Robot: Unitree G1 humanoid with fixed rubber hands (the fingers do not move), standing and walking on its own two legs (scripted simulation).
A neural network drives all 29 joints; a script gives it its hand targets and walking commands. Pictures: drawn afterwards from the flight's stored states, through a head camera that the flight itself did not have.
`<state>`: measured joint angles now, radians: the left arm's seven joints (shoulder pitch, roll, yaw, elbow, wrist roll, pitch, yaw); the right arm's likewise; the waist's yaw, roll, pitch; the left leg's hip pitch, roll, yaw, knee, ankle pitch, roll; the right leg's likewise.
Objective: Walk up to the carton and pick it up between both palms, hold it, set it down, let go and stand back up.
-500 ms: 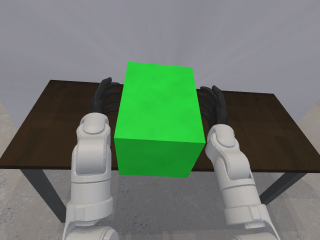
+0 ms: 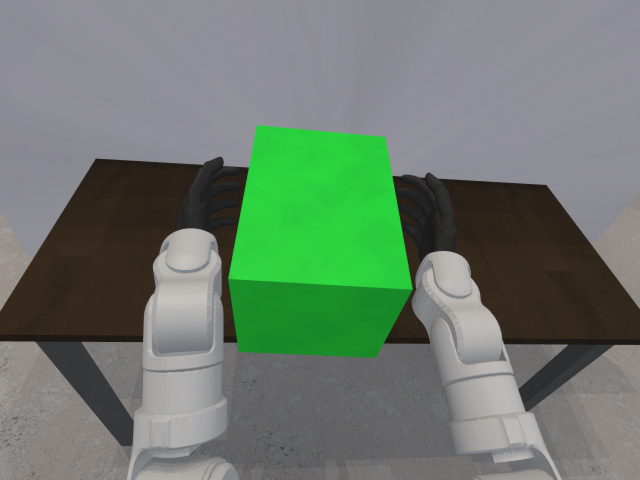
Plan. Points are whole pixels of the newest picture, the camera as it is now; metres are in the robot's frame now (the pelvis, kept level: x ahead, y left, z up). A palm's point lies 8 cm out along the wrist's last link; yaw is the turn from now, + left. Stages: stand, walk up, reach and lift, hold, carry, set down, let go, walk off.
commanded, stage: hold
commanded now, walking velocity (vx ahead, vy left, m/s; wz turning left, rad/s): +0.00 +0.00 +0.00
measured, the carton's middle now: (315, 239) +0.40 +0.01 +0.11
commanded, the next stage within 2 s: set down in 1.34 s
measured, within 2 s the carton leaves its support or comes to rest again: neither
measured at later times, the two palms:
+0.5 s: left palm (195, 226) +0.35 +0.14 +0.17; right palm (434, 243) +0.34 -0.12 +0.17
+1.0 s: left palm (188, 227) +0.34 +0.15 +0.18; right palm (432, 241) +0.34 -0.12 +0.17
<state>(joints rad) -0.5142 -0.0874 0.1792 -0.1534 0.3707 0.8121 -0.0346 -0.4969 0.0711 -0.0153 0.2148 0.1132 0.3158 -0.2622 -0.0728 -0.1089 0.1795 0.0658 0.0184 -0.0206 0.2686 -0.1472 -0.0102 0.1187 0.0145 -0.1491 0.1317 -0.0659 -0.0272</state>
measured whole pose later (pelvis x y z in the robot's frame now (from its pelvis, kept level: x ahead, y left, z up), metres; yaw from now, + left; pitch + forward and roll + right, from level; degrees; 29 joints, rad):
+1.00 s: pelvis -0.01 +0.00 +0.00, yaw +0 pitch -11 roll -1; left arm -0.54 -0.08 0.18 -0.14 0.36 0.82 -0.03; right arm -0.52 0.08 -0.03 0.23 0.10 0.32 -0.26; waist -0.06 -0.11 0.17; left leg 0.05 0.01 -0.02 0.28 -0.15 -0.01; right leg 0.10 0.01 -0.15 0.15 -0.07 -0.03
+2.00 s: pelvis +0.04 +0.00 +0.00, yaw +0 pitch -7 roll -1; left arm -0.36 -0.16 0.17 0.07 0.35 0.33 0.02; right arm -0.39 0.09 -0.09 0.44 -0.02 -0.14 -0.19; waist -0.06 -0.06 0.14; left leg 0.09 0.02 -0.02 0.20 -0.16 -0.02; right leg 0.13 0.02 -0.15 0.08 -0.09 -0.02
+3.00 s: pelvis +0.04 -0.01 +0.00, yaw +0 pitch -2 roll +0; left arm -0.55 -0.19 0.34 0.53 0.40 0.16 0.07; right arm -0.60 0.09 -0.35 0.81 -0.24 -0.18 -0.11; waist -0.07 0.00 0.06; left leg -0.02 0.02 -0.02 0.17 -0.13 -0.02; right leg 0.01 0.02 -0.15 0.09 -0.08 -0.03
